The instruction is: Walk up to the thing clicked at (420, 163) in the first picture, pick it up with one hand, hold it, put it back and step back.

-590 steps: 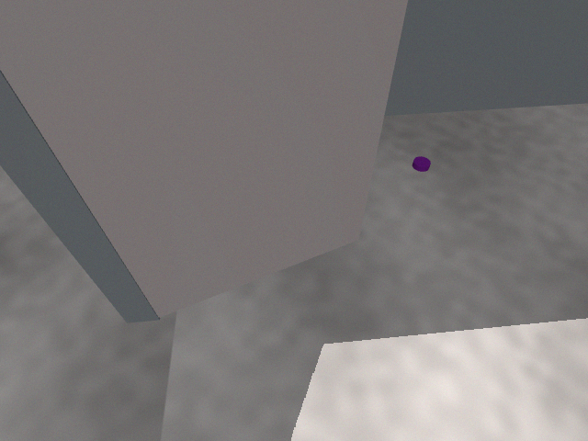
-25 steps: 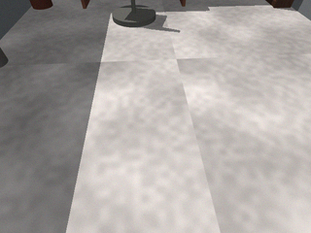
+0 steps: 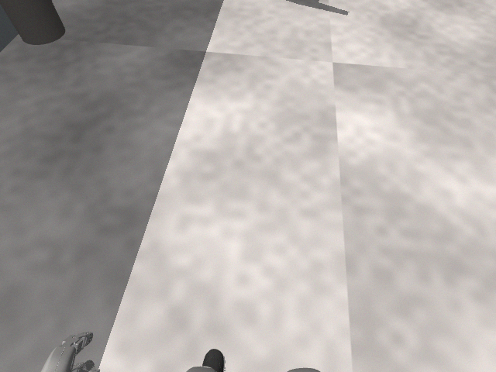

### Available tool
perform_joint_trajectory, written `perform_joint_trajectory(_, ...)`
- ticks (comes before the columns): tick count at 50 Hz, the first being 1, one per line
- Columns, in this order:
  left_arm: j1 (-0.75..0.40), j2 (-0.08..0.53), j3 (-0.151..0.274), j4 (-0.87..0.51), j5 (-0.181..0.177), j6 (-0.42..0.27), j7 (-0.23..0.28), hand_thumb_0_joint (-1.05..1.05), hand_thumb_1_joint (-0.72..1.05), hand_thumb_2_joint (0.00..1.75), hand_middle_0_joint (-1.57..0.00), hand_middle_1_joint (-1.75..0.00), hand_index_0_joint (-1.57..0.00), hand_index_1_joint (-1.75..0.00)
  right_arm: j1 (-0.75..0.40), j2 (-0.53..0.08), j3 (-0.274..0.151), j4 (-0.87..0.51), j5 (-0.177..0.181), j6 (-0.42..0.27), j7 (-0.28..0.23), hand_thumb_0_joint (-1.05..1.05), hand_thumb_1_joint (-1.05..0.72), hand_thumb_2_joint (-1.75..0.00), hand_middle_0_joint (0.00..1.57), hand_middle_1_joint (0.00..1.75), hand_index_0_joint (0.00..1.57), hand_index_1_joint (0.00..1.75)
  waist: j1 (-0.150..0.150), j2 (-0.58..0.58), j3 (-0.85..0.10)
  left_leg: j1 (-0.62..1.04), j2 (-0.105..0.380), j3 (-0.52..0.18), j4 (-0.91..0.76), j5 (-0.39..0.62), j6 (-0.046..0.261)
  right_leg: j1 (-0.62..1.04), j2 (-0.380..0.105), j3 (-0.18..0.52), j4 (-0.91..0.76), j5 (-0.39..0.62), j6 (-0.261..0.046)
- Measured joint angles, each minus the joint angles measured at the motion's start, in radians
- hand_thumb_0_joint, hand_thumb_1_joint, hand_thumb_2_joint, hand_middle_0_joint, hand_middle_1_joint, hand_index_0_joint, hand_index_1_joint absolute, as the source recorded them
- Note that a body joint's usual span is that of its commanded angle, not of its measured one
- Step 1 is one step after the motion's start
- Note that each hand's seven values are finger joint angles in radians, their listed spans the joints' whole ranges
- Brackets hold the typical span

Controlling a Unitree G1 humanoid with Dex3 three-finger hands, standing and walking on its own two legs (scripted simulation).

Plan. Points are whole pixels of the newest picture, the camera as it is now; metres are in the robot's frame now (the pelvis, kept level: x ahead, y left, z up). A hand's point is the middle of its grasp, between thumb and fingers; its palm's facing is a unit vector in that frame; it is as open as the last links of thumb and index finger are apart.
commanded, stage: walk up
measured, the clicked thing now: out of the picture +0.31 +1.43 -0.76
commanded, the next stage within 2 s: none
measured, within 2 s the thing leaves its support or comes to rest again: neither
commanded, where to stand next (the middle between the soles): +0.07 +0.01 m, yaw +71 degrees
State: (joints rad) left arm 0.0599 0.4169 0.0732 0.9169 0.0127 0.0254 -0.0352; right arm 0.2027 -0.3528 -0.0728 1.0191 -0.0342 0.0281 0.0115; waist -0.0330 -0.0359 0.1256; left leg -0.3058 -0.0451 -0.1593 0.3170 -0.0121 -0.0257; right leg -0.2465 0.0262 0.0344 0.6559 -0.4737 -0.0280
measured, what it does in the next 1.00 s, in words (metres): walks ahead, turning left: left foot, then right foot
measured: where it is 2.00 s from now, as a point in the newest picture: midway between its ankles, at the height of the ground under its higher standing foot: outside the picture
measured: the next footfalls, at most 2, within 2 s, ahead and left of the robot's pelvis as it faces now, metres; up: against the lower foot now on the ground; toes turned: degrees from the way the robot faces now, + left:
left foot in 0.42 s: +0.06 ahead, +0.10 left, +0.00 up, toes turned +28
right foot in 0.76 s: +0.25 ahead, -0.11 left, +0.00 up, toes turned +35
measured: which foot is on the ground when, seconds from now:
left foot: down 0.00-0.04, up 0.06-0.40, down 0.42-0.78, up 0.80-1.00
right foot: down 0.00-0.44, up 0.46-0.74, down 0.76-1.00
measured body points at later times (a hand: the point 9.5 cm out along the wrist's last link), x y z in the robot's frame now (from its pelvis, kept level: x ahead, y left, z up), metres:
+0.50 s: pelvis +0.04 -0.03 -0.02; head +0.07 +0.01 +0.43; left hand -0.03 +0.28 -0.15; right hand +0.29 -0.26 -0.10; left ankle +0.02 +0.08 -0.74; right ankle +0.00 -0.13 -0.70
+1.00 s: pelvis +0.08 -0.07 -0.01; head +0.15 -0.06 +0.43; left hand -0.10 +0.23 -0.08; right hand +0.39 -0.21 -0.14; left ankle -0.05 +0.05 -0.66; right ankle +0.22 -0.14 -0.74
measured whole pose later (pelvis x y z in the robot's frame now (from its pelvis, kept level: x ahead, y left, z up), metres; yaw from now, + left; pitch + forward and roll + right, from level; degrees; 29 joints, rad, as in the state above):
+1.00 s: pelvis +0.08 -0.07 -0.01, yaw +48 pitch -1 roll +2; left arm 0.26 0.42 0.06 0.73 0.03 -0.02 0.02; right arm 0.27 -0.46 -0.11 0.68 -0.04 0.08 0.07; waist 0.01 0.08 0.13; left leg -0.53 0.00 -0.10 1.18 -0.38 -0.04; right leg -0.35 -0.18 -0.15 0.65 -0.28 0.02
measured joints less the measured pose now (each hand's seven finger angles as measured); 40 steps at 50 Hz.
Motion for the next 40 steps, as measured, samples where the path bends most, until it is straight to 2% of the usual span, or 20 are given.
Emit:
perform_joint_trajectory(1, 0.008, 0.003, 0.005, -0.014, 0.001, 0.0, -0.004, 0.0, 0.9, 0.9, -0.2, -0.3, -0.21, -0.3, 0.007, -0.008, -0.005, -0.013, -0.002, 0.007, -0.003, 0.01, -0.9, -0.9, 0.21, 0.3, 0.21, 0.3, 0.003, -0.001, 0.001, -0.012, -0.01, -0.014, 0.011, 0.001, -0.013, 0.014, -0.006, 0.008, -0.061, 0.015, -0.013)
perform_joint_trajectory(2, 0.018, 0.0, 0.011, -0.024, 0.005, 0.001, -0.005, 0.0, 0.9, 0.9, -0.2, -0.3, -0.21, -0.3, 0.01, -0.019, -0.01, -0.023, -0.002, 0.015, -0.005, 0.01, -0.9, -0.9, 0.21, 0.3, 0.21, 0.3, 0.01, 0.008, 0.006, -0.026, -0.014, -0.028, 0.037, -0.014, -0.025, 0.032, -0.008, 0.0, -0.116, 0.097, -0.016)
perform_joint_trajectory(3, 0.03, -0.006, 0.015, -0.031, 0.01, 0.003, -0.004, 0.0, 0.9, 0.9, -0.2, -0.3, -0.21, -0.3, 0.01, -0.029, -0.015, -0.029, 0.0, 0.024, -0.008, 0.01, -0.9, -0.9, 0.2, 0.3, 0.21, 0.3, 0.015, 0.022, 0.011, -0.048, -0.014, -0.034, 0.098, -0.096, -0.021, 0.044, -0.007, -0.019, -0.135, 0.162, -0.015)
perform_joint_trajectory(5, 0.061, -0.014, 0.016, -0.04, 0.023, 0.022, -0.002, 0.0, 0.9, 0.9, -0.2, -0.3, -0.21, -0.3, 0.026, -0.034, -0.023, -0.051, -0.003, 0.034, -0.013, 0.01, -0.91, -0.9, 0.2, 0.3, 0.21, 0.3, 0.023, 0.029, -0.002, -0.122, -0.012, 0.021, 0.289, -0.265, -0.022, 0.064, -0.02, -0.062, -0.151, 0.171, -0.018)
perform_joint_trajectory(6, 0.074, -0.014, 0.019, -0.039, 0.029, 0.033, -0.003, 0.0, 0.9, 0.9, -0.2, -0.3, -0.21, -0.3, 0.039, -0.033, -0.026, -0.063, -0.003, 0.034, -0.01, 0.01, -0.91, -0.9, 0.2, 0.3, 0.21, 0.3, 0.031, 0.019, -0.014, -0.153, -0.013, 0.059, 0.388, -0.309, -0.022, 0.077, -0.034, -0.078, -0.166, 0.169, -0.024)
perform_joint_trajectory(8, 0.098, -0.017, 0.024, -0.036, 0.034, 0.04, 0.001, 0.0, 0.9, 0.9, -0.2, -0.3, -0.21, -0.3, 0.059, -0.038, -0.026, -0.085, 0.0, 0.03, 0.005, 0.01, -0.91, -0.9, 0.2, 0.3, 0.21, 0.3, 0.047, 0.003, -0.033, -0.187, -0.003, 0.106, 0.539, -0.318, -0.014, 0.108, -0.057, -0.105, -0.205, 0.175, -0.028)
perform_joint_trajectory(10, 0.118, -0.024, 0.025, -0.039, 0.036, 0.034, 0.006, 0.01, 0.9, 0.9, -0.2, -0.3, -0.21, -0.3, 0.07, -0.05, -0.021, -0.109, 0.001, 0.024, 0.019, 0.01, -0.91, -0.9, 0.2, 0.3, 0.21, 0.3, 0.05, 0.003, -0.043, -0.191, 0.022, 0.124, 0.611, -0.296, 0.001, 0.134, -0.064, -0.14, -0.233, 0.179, -0.022)
perform_joint_trajectory(12, 0.131, -0.032, 0.022, -0.053, 0.038, 0.024, 0.002, 0.01, 0.9, 0.9, -0.2, -0.3, -0.2, -0.3, 0.076, -0.059, -0.014, -0.131, 0.005, 0.022, 0.028, 0.01, -0.91, -0.9, 0.2, 0.3, 0.21, 0.3, 0.049, 0.007, -0.042, -0.17, 0.052, 0.142, 0.607, -0.288, 0.009, 0.153, -0.065, -0.183, -0.236, 0.167, -0.025)
perform_joint_trajectory(16, 0.145, -0.041, 0.01, -0.108, 0.037, 0.009, -0.015, 0.01, 0.9, 0.9, -0.2, -0.3, -0.21, -0.3, 0.066, -0.058, -0.005, -0.159, 0.005, 0.03, 0.039, 0.01, -0.91, -0.9, 0.2, 0.3, 0.2, 0.3, 0.064, 0.005, -0.023, -0.098, 0.089, 0.18, 0.469, -0.289, 0.019, 0.17, -0.068, -0.27, -0.191, 0.114, -0.026)
perform_joint_trajectory(19, 0.159, -0.037, 0.0, -0.142, 0.034, 0.007, -0.024, 0.01, 0.9, 0.9, -0.2, -0.3, -0.21, -0.3, 0.045, -0.049, -0.005, -0.185, 0.003, 0.027, 0.036, 0.01, -0.91, -0.9, 0.2, 0.3, 0.2, 0.3, 0.077, -0.008, -0.008, -0.046, 0.085, 0.223, 0.371, -0.298, 0.035, 0.163, -0.081, -0.327, -0.124, 0.058, -0.018)
perform_joint_trajectory(21, 0.176, -0.028, -0.002, -0.158, 0.028, 0.012, -0.024, 0.01, 0.9, 0.9, -0.2, -0.3, -0.21, -0.3, 0.035, -0.043, -0.005, -0.215, 0.001, 0.016, 0.031, 0.01, -0.91, -0.9, 0.2, 0.3, 0.2, 0.3, 0.084, -0.033, -0.005, -0.002, 0.057, 0.254, 0.293, -0.279, 0.053, 0.139, -0.112, -0.35, -0.041, 0.001, -0.007)
perform_joint_trajectory(22, 0.183, -0.019, 0.002, -0.16, 0.023, 0.014, -0.02, 0.01, 0.9, 0.9, -0.2, -0.3, -0.21, -0.3, 0.023, -0.033, -0.007, -0.23, -0.003, 0.01, 0.026, 0.01, -0.91, -0.9, 0.2, 0.3, 0.21, 0.3, 0.09, -0.067, 0.008, 0.008, 0.029, 0.266, 0.286, -0.262, 0.059, 0.112, -0.151, -0.336, 0.041, -0.026, 0.002)
perform_joint_trajectory(23, 0.189, -0.018, 0.005, -0.157, 0.018, 0.019, -0.016, 0.01, 0.9, 0.9, -0.2, -0.3, -0.21, -0.3, 0.015, -0.029, -0.007, -0.253, -0.008, 0.003, 0.021, 0.01, -0.91, -0.9, 0.2, 0.3, 0.21, 0.3, 0.091, -0.084, 0.018, 0.009, 0.012, 0.268, 0.3, -0.269, 0.062, 0.068, -0.164, -0.291, 0.15, -0.034, 0.025)
perform_joint_trajectory(25, 0.191, -0.027, 0.001, -0.146, 0.017, 0.036, -0.015, 0.01, 0.9, 0.9, -0.2, -0.3, -0.21, -0.3, 0.013, -0.031, -0.006, -0.293, -0.005, -0.012, 0.01, 0.01, -0.91, -0.9, 0.2, 0.3, 0.21, 0.3, 0.069, -0.066, 0.023, 0.002, 0.008, 0.23, 0.326, -0.286, 0.072, -0.024, -0.112, -0.19, 0.352, -0.097, 0.057)
perform_joint_trajectory(27, 0.189, -0.027, -0.01, -0.146, 0.017, 0.044, -0.017, 0.01, 0.9, 0.9, -0.2, -0.3, -0.21, -0.3, 0.024, -0.026, 0.0, -0.316, 0.005, -0.018, -0.001, 0.01, -0.91, -0.9, 0.2, 0.3, 0.21, 0.3, 0.051, -0.05, 0.02, 0.02, 0.005, 0.183, 0.296, -0.272, 0.071, -0.097, -0.08, -0.122, 0.452, -0.11, 0.06)
perform_joint_trajectory(30, 0.199, -0.016, -0.017, -0.169, 0.006, 0.03, -0.022, 0.01, 0.9, 0.9, -0.2, -0.3, -0.21, -0.3, 0.04, -0.023, 0.019, -0.335, 0.012, -0.023, -0.008, 0.01, -0.91, -0.9, 0.2, 0.3, 0.21, 0.3, 0.056, -0.043, 0.005, 0.049, 0.005, 0.148, 0.245, -0.251, 0.052, -0.175, -0.094, -0.048, 0.399, -0.03, 0.042)
perform_joint_trajectory(34, 0.186, -0.005, -0.018, -0.174, -0.009, 0.014, -0.01, 0.01, 0.9, 0.9, -0.2, -0.3, -0.21, -0.3, 0.046, -0.033, 0.02, -0.355, -0.001, -0.013, 0.001, 0.01, -0.9, -0.9, 0.2, 0.3, 0.21, 0.3, 0.038, -0.012, -0.002, 0.03, 0.001, 0.079, 0.281, -0.27, 0.03, -0.198, -0.114, -0.007, 0.237, 0.033, 0.036)
perform_joint_trajectory(36, 0.178, -0.003, -0.018, -0.179, -0.018, -0.001, 0.007, 0.01, 0.9, 0.9, -0.2, -0.3, -0.21, -0.3, 0.044, -0.042, 0.014, -0.369, -0.01, -0.003, 0.011, 0.01, -0.9, -0.9, 0.2, 0.3, 0.21, 0.3, 0.026, 0.015, 0.002, 0.002, -0.001, 0.038, 0.324, -0.288, 0.018, -0.182, -0.104, -0.012, 0.158, 0.077, 0.032)
perform_joint_trajectory(38, 0.186, 0.003, -0.018, -0.189, -0.023, -0.024, 0.022, 0.01, 0.9, 0.9, -0.2, -0.3, -0.21, -0.3, 0.041, -0.054, 0.007, -0.383, -0.013, 0.013, 0.018, 0.01, -0.9, -0.9, 0.2, 0.3, 0.21, 0.3, 0.024, 0.039, -0.004, -0.041, -0.008, 0.007, 0.395, -0.322, 0.009, -0.141, -0.089, -0.036, 0.038, 0.194, 0.028)
perform_joint_trajectory(40, 0.186, -0.007, -0.019, -0.189, -0.009, -0.038, 0.038, 0.01, 0.9, 0.9, -0.2, -0.3, -0.21, -0.3, 0.019, -0.069, -0.008, -0.379, -0.01, 0.032, 0.013, 0.01, -0.9, -0.9, 0.2, 0.3, 0.21, 0.3, 0.027, 0.086, 0.005, -0.107, -0.013, -0.021, 0.529, -0.397, 0.027, -0.148, -0.081, -0.073, 0.062, 0.191, 0.044)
